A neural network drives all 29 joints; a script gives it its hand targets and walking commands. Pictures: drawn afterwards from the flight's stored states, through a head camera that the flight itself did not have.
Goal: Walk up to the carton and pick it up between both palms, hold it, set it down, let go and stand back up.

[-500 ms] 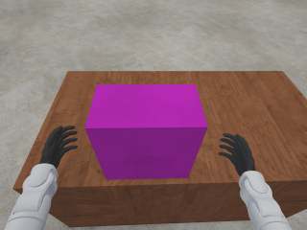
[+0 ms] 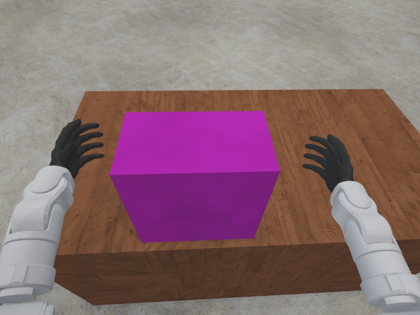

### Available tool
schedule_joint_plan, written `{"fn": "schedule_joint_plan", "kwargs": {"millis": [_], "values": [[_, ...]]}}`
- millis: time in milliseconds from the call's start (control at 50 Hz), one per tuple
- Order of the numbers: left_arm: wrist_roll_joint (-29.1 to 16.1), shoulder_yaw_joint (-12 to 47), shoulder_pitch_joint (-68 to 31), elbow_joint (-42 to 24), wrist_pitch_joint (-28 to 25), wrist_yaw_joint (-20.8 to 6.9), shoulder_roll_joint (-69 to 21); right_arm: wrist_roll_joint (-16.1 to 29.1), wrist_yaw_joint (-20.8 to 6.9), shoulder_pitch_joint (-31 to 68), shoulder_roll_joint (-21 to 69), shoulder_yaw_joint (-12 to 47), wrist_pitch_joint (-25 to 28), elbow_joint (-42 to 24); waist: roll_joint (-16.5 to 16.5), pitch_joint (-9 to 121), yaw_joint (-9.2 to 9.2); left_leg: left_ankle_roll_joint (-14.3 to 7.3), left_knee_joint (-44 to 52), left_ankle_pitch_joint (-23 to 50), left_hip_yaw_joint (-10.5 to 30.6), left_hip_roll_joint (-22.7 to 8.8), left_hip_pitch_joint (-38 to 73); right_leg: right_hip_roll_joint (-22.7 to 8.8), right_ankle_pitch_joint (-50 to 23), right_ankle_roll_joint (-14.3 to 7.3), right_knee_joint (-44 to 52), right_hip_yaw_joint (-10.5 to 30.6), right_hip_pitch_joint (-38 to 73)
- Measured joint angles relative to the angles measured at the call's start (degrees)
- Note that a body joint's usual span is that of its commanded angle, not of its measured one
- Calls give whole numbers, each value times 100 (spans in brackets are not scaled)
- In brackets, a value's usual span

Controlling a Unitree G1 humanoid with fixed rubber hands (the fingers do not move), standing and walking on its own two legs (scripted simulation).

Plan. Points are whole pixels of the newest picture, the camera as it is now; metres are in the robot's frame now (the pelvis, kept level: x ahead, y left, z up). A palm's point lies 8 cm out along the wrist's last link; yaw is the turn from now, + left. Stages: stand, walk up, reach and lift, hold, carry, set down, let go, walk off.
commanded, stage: reach and lift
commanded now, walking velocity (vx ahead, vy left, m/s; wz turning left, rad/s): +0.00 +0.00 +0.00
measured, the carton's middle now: (197, 182) +0.40 +0.03 -0.03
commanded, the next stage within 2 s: none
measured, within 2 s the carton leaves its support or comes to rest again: neither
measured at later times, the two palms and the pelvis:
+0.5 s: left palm (67, 116) +0.41 +0.26 +0.17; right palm (341, 131) +0.40 -0.24 +0.15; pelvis +0.00 +0.00 +0.00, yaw +0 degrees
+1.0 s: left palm (83, 145) +0.40 +0.25 +0.10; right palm (325, 155) +0.39 -0.23 +0.09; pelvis -0.01 +0.00 +0.00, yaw +0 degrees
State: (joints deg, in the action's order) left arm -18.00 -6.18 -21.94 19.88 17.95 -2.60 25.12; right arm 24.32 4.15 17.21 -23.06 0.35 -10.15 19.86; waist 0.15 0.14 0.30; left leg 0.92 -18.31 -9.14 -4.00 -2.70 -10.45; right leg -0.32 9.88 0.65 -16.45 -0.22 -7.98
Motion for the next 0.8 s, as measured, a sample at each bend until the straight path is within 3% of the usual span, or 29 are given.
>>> {"fn": "schedule_joint_plan", "kwargs": {"millis": [280, 440, 620, 800], "values": [[-76, -45, -1020, 408, 629, 51, 157, 48, -19, 912, -170, -115, -598, 322, -68, 148, -67, -24, -31, 37, 0, 7, -268, -7, -60, 20, 3, 3, -252], [6, 46, -1829, 895, 925, 85, 208, 127, -130, 1810, -327, -81, -829, 1047, -69, 224, -79, -26, -101, 23, 35, 6, -430, -6, -53, 21, -36, -26, -387], [-1, 129, -2498, 1432, 988, 77, 364, 184, -148, 2480, -400, 21, -919, 1590, -62, 327, -159, -12, -124, 27, 91, 2, -563, 0, -56, 15, -25, -79, -483], [148, 244, -2551, 2026, 598, -77, 339, 223, -143, 2594, -335, 198, -658, 2085, -61, 311, -208, -5, -177, 7, 96, -13, -586, 15, -68, 10, -22, -79, -480]]}}
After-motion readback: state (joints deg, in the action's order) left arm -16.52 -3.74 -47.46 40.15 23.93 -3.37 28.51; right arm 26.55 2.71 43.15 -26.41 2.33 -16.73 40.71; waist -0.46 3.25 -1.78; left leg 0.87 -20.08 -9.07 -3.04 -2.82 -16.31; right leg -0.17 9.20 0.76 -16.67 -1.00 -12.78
